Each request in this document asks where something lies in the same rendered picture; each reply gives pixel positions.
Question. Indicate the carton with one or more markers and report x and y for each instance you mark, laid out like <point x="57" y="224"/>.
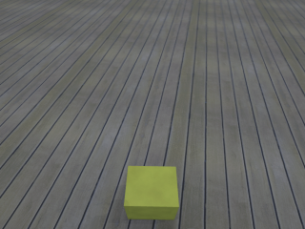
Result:
<point x="151" y="192"/>

